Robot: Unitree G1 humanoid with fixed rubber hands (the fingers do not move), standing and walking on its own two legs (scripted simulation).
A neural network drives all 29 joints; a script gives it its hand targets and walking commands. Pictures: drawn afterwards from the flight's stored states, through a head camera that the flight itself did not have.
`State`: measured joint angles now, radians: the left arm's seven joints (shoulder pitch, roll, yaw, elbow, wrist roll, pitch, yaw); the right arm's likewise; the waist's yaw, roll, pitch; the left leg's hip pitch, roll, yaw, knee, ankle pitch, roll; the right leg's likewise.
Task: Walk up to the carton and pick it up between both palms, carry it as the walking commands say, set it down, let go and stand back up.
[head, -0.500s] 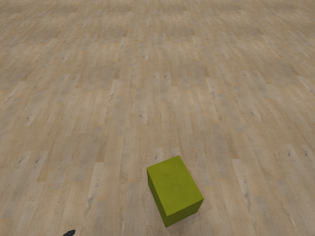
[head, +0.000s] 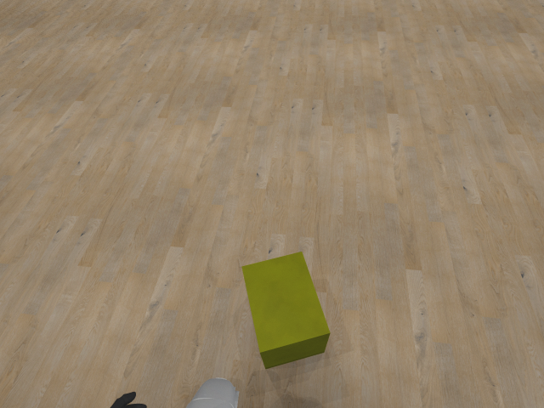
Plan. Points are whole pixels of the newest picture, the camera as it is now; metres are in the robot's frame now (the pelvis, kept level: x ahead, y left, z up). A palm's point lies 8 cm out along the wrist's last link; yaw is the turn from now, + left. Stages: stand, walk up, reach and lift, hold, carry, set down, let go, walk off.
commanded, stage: walk up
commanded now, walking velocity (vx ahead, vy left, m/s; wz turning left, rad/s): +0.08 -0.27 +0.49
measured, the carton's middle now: (283, 310) +0.47 +0.02 -0.65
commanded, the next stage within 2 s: none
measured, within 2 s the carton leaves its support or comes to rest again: neither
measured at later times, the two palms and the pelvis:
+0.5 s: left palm out of the picture +0.06 +0.19 -0.13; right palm out of the picture +0.07 -0.34 -0.15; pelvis +0.01 -0.09 -0.02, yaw +9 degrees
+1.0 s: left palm out of the picture +0.00 +0.16 -0.11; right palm out of the picture +0.10 -0.34 -0.14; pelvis +0.00 -0.10 +0.00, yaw +13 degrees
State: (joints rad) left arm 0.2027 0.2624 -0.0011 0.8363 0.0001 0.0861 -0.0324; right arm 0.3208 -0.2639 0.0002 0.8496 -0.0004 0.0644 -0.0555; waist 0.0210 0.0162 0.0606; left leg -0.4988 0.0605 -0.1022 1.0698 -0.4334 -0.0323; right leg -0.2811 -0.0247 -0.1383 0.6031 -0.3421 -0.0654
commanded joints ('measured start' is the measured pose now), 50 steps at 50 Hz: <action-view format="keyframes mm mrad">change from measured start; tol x32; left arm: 1 70 83 50 -38 25 -48 36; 50 11 140 66 -64 12 -54 57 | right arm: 1 65 -89 -104 -14 -39 14 11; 18 462 -118 -120 67 -9 -28 -28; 22 -185 -202 -88 -110 -31 -45 -11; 50 -47 -67 -58 -52 -23 -17 65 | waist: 1 -17 -121 -84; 17 -257 -209 -168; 19 -208 408 -130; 25 47 270 75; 28 61 -343 -91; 50 -11 -216 -76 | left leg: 1 -158 -3 137 228 69 13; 16 334 -103 344 -381 -132 29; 19 457 266 -260 -720 798 287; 21 -161 349 -390 -751 418 267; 23 -92 271 -317 -853 57 175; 26 -32 108 -171 -588 371 80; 31 -76 -45 8 146 -101 -12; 50 -26 -15 125 -135 1 -32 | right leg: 1 244 -218 69 -251 427 121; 17 84 -84 -195 207 1518 386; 19 -252 38 53 795 -127 220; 20 -156 -38 281 786 -291 137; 28 324 -356 422 -334 323 43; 50 190 -310 73 -251 198 -64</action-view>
